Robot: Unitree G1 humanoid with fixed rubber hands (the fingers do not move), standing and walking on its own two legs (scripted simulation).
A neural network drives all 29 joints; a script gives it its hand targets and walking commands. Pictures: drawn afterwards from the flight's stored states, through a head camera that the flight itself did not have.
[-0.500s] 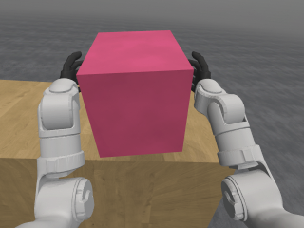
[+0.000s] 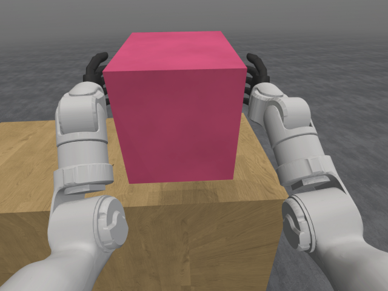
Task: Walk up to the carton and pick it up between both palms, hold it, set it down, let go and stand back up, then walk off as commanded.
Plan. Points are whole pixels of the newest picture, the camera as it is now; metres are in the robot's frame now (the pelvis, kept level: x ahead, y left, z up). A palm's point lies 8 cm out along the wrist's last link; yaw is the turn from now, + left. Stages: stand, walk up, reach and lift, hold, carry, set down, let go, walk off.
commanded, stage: hold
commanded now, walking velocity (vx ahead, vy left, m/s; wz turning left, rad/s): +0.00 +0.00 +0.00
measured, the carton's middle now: (178, 100) +0.43 +0.01 +0.29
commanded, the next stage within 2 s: none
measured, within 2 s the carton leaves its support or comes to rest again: neither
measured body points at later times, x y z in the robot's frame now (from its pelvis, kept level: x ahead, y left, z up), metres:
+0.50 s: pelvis +0.00 +0.01 +0.00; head -0.09 +0.03 +0.44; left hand +0.38 +0.19 +0.32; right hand +0.38 -0.12 +0.31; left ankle +0.03 +0.14 -0.75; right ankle +0.01 -0.07 -0.75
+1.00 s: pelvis +0.00 +0.01 +0.00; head -0.10 +0.05 +0.44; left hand +0.38 +0.20 +0.31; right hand +0.37 -0.10 +0.32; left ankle +0.03 +0.14 -0.75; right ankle +0.01 -0.07 -0.75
